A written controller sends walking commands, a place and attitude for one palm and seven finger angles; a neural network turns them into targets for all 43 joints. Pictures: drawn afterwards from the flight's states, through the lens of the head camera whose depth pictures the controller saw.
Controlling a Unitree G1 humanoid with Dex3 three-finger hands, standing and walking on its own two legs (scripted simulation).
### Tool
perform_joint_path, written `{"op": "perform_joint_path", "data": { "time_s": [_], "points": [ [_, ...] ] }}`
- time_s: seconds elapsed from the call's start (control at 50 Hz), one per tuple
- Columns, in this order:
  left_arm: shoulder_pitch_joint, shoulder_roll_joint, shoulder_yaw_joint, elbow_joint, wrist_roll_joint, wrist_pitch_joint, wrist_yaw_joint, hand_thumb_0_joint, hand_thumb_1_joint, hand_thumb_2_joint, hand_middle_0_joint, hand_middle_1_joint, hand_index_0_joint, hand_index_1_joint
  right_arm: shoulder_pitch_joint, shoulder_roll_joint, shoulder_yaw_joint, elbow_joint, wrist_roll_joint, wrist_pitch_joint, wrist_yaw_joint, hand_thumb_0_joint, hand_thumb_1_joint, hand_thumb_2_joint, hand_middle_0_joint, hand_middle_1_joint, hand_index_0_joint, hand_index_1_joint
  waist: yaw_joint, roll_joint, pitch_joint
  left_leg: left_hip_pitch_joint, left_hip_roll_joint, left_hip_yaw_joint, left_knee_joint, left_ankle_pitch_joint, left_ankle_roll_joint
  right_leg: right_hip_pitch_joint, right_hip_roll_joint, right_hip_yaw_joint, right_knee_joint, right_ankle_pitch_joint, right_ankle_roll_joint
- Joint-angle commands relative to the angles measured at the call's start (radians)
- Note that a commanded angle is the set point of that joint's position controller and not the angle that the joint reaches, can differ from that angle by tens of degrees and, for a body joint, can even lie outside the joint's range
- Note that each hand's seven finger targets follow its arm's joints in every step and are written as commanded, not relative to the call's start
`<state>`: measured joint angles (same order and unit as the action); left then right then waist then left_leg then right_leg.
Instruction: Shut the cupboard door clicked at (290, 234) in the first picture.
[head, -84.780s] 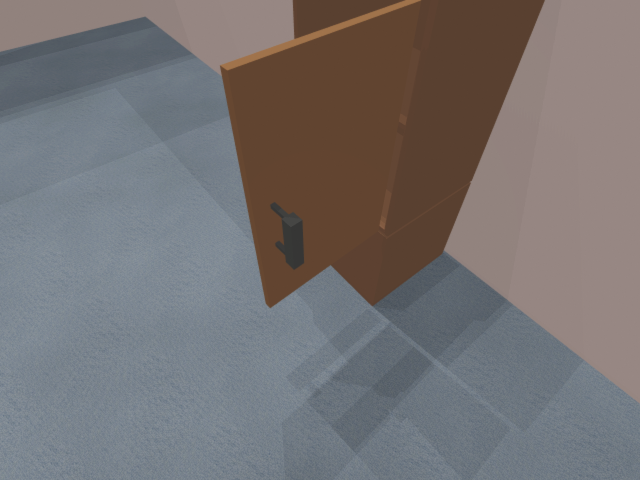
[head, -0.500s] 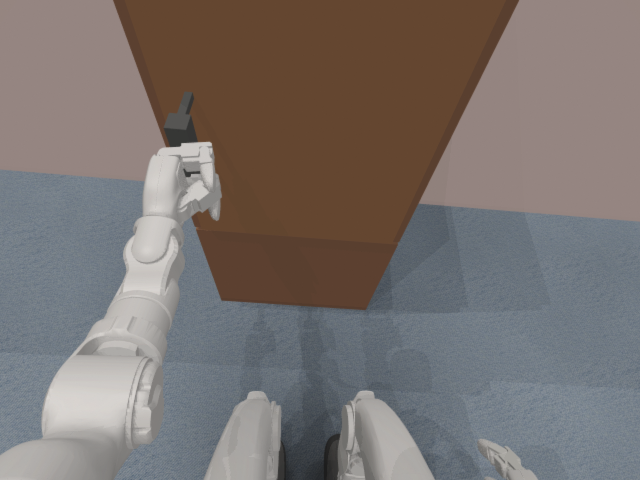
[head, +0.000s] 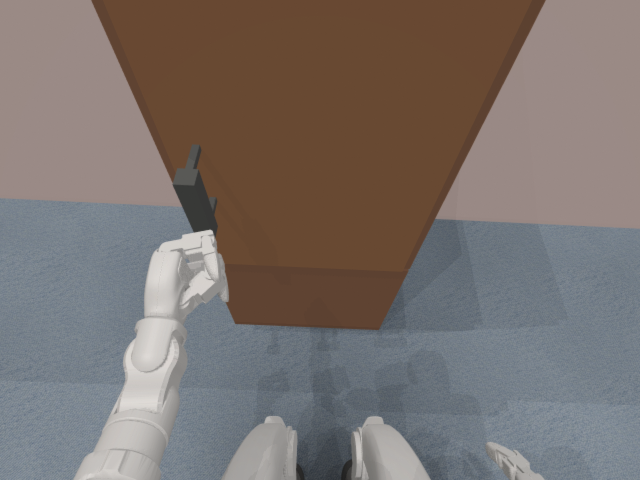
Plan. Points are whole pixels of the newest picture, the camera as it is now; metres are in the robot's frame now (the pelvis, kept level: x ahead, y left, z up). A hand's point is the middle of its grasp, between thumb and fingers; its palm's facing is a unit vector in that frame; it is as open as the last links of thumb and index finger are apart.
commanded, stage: pull the fist back off the door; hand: left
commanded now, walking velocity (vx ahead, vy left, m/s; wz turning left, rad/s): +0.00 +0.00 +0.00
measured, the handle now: (201, 194) +0.48 +0.18 +0.03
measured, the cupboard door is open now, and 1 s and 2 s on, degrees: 0 0 0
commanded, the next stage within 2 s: draw the hand back to the body in 0.12 s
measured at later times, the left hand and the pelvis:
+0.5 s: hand (192, 296) +0.30 +0.15 +0.08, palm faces +0.02 -1.00 -0.06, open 3.1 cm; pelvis +0.04 -0.02 +0.03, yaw +2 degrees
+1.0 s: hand (80, 304) +0.26 +0.21 +0.16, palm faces +0.26 -0.91 -0.32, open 3.3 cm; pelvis +0.05 -0.02 +0.08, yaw +2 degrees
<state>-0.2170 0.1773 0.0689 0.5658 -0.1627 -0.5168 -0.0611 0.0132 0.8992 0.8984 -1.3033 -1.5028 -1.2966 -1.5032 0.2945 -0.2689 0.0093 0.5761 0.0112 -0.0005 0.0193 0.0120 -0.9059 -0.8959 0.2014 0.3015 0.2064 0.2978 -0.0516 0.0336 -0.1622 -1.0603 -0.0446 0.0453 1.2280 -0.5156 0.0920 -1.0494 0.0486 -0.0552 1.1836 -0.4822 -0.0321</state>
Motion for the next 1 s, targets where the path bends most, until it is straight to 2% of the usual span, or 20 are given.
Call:
{"op": "perform_joint_path", "data": {
  "time_s": [0.0, 0.02, 0.04, 0.1, 0.14, 0.2, 0.22, 0.3, 0.38, 0.44, 0.58, 0.6, 0.66, 0.72, 0.74, 0.76, 0.78, 0.82, 0.9, 0.98],
  "points": [
    [-0.063, 0.050, -0.029, -0.353, -0.005, -0.062, 0.000, 0.000, 0.900, 0.900, -1.300, -1.500, -1.300, -1.500, -0.022, -0.141, -0.071, -0.150, 0.007, -0.045, 0.000, 0.000, -0.900, -0.900, 0.200, 0.300, 0.200, 0.300, 0.015, 0.008, -0.369, 0.400, 0.070, -0.193, -0.207, 0.362, -0.114, 0.121, -0.014, 0.010, -0.111, 0.207, -0.010],
    [-0.022, 0.029, -0.050, -0.371, 0.000, -0.056, -0.002, 0.000, 0.900, 0.900, -1.300, -1.500, -1.300, -1.500, -0.028, -0.132, -0.070, -0.152, 0.007, -0.041, 0.003, 0.000, -0.900, -0.900, 0.200, 0.300, 0.200, 0.300, 0.019, 0.013, -0.356, 0.406, 0.072, -0.188, -0.202, 0.398, -0.118, 0.119, -0.016, 0.009, -0.109, 0.222, -0.007],
    [-0.044, 0.024, -0.066, -0.398, 0.006, -0.054, -0.003, 0.000, 0.900, 0.900, -1.300, -1.500, -1.300, -1.500, -0.031, -0.129, -0.072, -0.152, 0.005, -0.038, 0.004, 0.000, -0.900, -0.900, 0.200, 0.300, 0.200, 0.300, 0.003, -0.001, -0.346, 0.399, 0.071, -0.184, -0.186, 0.414, -0.117, 0.116, -0.017, 0.012, -0.107, 0.238, -0.004],
    [-0.026, 0.056, -0.046, -0.441, 0.020, -0.050, 0.003, 0.000, 0.900, 0.900, -1.300, -1.500, -1.300, -1.500, -0.034, -0.122, -0.071, -0.158, 0.001, -0.031, -0.001, 0.000, -0.900, -0.900, 0.200, 0.300, 0.200, 0.300, 0.003, -0.006, -0.334, 0.362, 0.056, -0.166, -0.153, 0.437, -0.107, 0.141, -0.014, 0.021, -0.096, 0.278, -0.008],
    [-0.003, 0.036, -0.053, -0.455, 0.020, -0.050, 0.000, 0.000, 0.900, 0.900, -1.300, -1.500, -1.300, -1.500, -0.049, -0.111, -0.070, -0.163, -0.002, -0.028, 0.000, 0.000, -0.900, -0.900, 0.200, 0.300, 0.200, 0.300, 0.013, -0.001, -0.352, 0.361, 0.052, -0.158, -0.139, 0.454, -0.108, 0.154, -0.016, 0.024, -0.087, 0.300, -0.007],
    [0.031, 0.055, -0.040, -0.504, 0.015, -0.046, -0.010, 0.000, 0.900, 0.900, -1.300, -1.500, -1.300, -1.500, -0.055, -0.107, -0.070, -0.174, -0.003, -0.026, -0.005, 0.000, -0.900, -0.900, 0.200, 0.300, 0.200, 0.300, 0.025, 0.019, -0.396, 0.363, 0.043, -0.152, -0.121, 0.497, -0.104, 0.193, -0.014, 0.032, -0.078, 0.347, -0.011],
    [0.027, 0.034, -0.066, -0.504, 0.019, -0.040, -0.019, 0.000, 0.900, 0.900, -1.300, -1.500, -1.300, -1.500, -0.063, -0.102, -0.068, -0.170, -0.003, -0.026, -0.004, 0.000, -0.900, -0.900, 0.200, 0.300, 0.200, 0.300, 0.017, 0.024, -0.401, 0.370, 0.045, -0.146, -0.114, 0.503, -0.102, 0.188, -0.017, 0.032, -0.078, 0.360, -0.008],
    [0.191, 0.143, 0.033, -0.681, -0.023, 0.016, -0.045, 0.000, 0.900, 0.900, -1.300, -1.500, -1.300, -1.500, -0.060, -0.098, -0.063, -0.220, 0.014, -0.018, -0.016, 0.000, -0.900, -0.900, 0.200, 0.300, 0.200, 0.300, 0.066, 0.020, -0.491, 0.415, 0.034, -0.130, -0.168, 0.543, -0.086, 0.385, -0.010, 0.052, -0.132, 0.442, -0.009],
    [0.287, 0.125, 0.026, -0.708, -0.053, 0.093, -0.077, 0.000, 0.900, 0.900, -1.300, -1.500, -1.300, -1.500, -0.077, -0.081, -0.043, -0.245, 0.026, -0.020, -0.034, 0.000, -0.900, -0.900, 0.200, 0.300, 0.200, 0.300, 0.036, -0.054, -0.339, 0.335, 0.028, -0.099, -0.224, 0.407, -0.062, 0.470, -0.017, 0.062, -0.216, 0.445, 0.006],
    [0.324, 0.143, 0.058, -0.711, -0.082, 0.116, -0.104, 0.000, 0.900, 0.900, -1.300, -1.500, -1.300, -1.500, -0.085, -0.087, -0.034, -0.253, 0.029, -0.034, -0.049, 0.000, -0.900, -0.900, 0.200, 0.300, 0.200, 0.300, 0.025, -0.066, -0.261, 0.305, 0.024, -0.092, -0.247, 0.324, -0.058, 0.487, -0.028, 0.078, -0.266, 0.399, 0.013],
    [0.408, 0.228, 0.159, -0.792, -0.143, 0.113, -0.165, 0.000, 0.900, 0.900, -1.300, -1.500, -1.300, -1.500, -0.084, -0.096, -0.028, -0.273, 0.037, -0.076, -0.069, 0.000, -0.900, -0.900, 0.200, 0.300, 0.200, 0.300, 0.037, -0.057, -0.225, 0.337, 0.019, -0.087, -0.295, 0.280, -0.061, 0.581, -0.054, 0.137, -0.356, 0.373, 0.032],
    [0.426, 0.238, 0.165, -0.817, -0.149, 0.116, -0.169, 0.000, 0.900, 0.900, -1.300, -1.500, -1.300, -1.500, -0.084, -0.098, -0.027, -0.279, 0.038, -0.080, -0.071, 0.000, -0.900, -0.900, 0.200, 0.300, 0.200, 0.300, 0.046, -0.020, -0.226, 0.357, 0.018, -0.087, -0.307, 0.299, -0.059, 0.596, -0.050, 0.133, -0.357, 0.386, 0.026],
    [0.478, 0.236, 0.172, -0.848, -0.163, 0.135, -0.180, 0.000, 0.900, 0.900, -1.245, -1.440, -1.245, -1.440, -0.080, -0.095, -0.023, -0.286, 0.046, -0.096, -0.073, 0.000, -0.900, -0.900, 0.200, 0.300, 0.200, 0.300, 0.049, 0.003, -0.189, 0.409, 0.021, -0.087, -0.347, 0.313, -0.061, 0.594, -0.044, 0.113, -0.382, 0.388, 0.026],
    [0.502, 0.252, 0.193, -0.861, -0.172, 0.168, -0.182, 0.000, 0.900, 0.900, -1.163, -1.350, -1.163, -1.350, -0.081, -0.099, -0.021, -0.292, 0.051, -0.110, -0.076, 0.000, -0.900, -0.900, 0.200, 0.300, 0.200, 0.300, 0.051, -0.009, -0.139, 0.436, 0.026, -0.092, -0.381, 0.302, -0.060, 0.587, -0.039, 0.102, -0.415, 0.338, 0.024],
    [0.469, 0.365, 0.193, -0.866, -0.009, 0.242, -0.043, 0.000, 0.900, 0.900, -1.135, -1.320, -1.135, -1.320, -0.114, -0.075, -0.037, -0.279, 0.043, -0.082, -0.097, 0.000, -0.900, -0.900, 0.200, 0.300, 0.200, 0.300, 0.095, 0.021, -0.155, 0.458, 0.035, -0.088, -0.431, 0.288, -0.061, 0.622, -0.090, 0.182, -0.491, 0.300, 0.010],
    [0.490, 0.282, 0.147, -0.887, 0.007, 0.289, 0.024, 0.000, 0.900, 0.900, -1.107, -1.290, -1.107, -1.290, -0.102, -0.060, -0.026, -0.291, 0.041, -0.071, -0.105, 0.000, -0.900, -0.900, 0.200, 0.300, 0.200, 0.300, 0.063, -0.004, -0.099, 0.470, 0.037, -0.087, -0.457, 0.266, -0.061, 0.622, -0.097, 0.172, -0.522, 0.260, 0.018],
    [0.518, 0.261, 0.122, -0.893, 0.030, 0.321, 0.068, 0.000, 0.900, 0.900, -1.080, -1.260, -1.080, -1.260, -0.107, -0.060, -0.024, -0.287, 0.042, -0.064, -0.108, 0.000, -0.900, -0.900, 0.200, 0.300, 0.200, 0.300, 0.066, 0.009, -0.064, 0.500, 0.041, -0.086, -0.482, 0.245, -0.060, 0.625, -0.096, 0.162, -0.547, 0.228, 0.019],
    [0.554, 0.281, 0.141, -0.917, 0.049, 0.363, 0.124, 0.000, 0.900, 0.900, -1.025, -1.200, -1.025, -1.200, -0.119, -0.061, -0.017, -0.277, 0.042, -0.053, -0.117, 0.000, -0.900, -0.900, 0.200, 0.300, 0.200, 0.300, 0.069, -0.038, -0.050, 0.539, 0.045, -0.087, -0.518, 0.248, -0.053, 0.670, -0.092, 0.148, -0.585, 0.217, 0.020],
    [0.508, 0.327, 0.178, -0.957, 0.071, 0.401, 0.178, 0.000, 0.900, 0.900, -0.915, -1.080, -0.915, -1.080, -0.155, -0.069, -0.008, -0.246, 0.036, -0.063, -0.132, 0.000, -0.900, -0.900, 0.200, 0.300, 0.200, 0.300, 0.072, -0.035, -0.016, 0.649, 0.050, -0.090, -0.600, 0.272, -0.046, 0.720, -0.080, 0.118, -0.650, 0.219, 0.012],
    [0.512, 0.307, 0.179, -1.003, 0.082, 0.420, 0.190, 0.000, 0.900, 0.900, -0.805, -0.960, -0.805, -0.960, -0.176, -0.060, 0.004, -0.217, 0.034, -0.089, -0.125, 0.000, -0.900, -0.900, 0.200, 0.300, 0.200, 0.300, 0.081, 0.051, 0.017, 0.764, 0.059, -0.113, -0.690, 0.338, -0.055, 0.762, -0.063, 0.073, -0.671, 0.285, -0.002]
  ]
}}
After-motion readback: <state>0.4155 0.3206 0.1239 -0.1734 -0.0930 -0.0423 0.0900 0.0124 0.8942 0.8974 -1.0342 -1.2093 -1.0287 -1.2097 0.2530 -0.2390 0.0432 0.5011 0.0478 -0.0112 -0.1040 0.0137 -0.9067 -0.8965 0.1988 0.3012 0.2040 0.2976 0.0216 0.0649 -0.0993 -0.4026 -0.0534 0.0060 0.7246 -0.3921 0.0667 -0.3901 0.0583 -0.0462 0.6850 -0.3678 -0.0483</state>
